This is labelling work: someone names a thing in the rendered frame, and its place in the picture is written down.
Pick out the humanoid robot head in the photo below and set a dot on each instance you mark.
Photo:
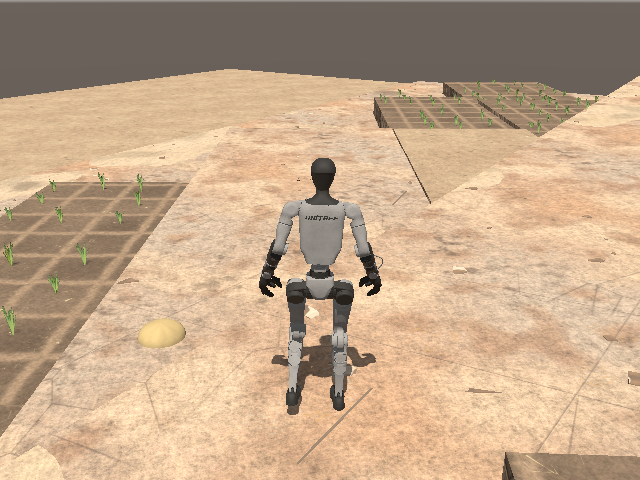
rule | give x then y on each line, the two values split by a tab
322	171

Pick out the robot left upper arm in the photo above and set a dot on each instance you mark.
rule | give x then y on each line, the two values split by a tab
290	210

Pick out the right robot hand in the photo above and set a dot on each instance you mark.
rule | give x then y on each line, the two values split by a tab
367	281

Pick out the right robot forearm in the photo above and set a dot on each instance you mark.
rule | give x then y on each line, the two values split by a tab
370	264

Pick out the left robot hand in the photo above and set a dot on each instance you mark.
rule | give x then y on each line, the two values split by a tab
270	282

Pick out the robot right shin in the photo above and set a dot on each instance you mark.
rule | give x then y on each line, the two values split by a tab
339	363

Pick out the left robot forearm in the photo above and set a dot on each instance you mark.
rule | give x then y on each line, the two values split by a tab
271	263

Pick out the robot right upper arm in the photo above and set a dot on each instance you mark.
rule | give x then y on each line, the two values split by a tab
352	211

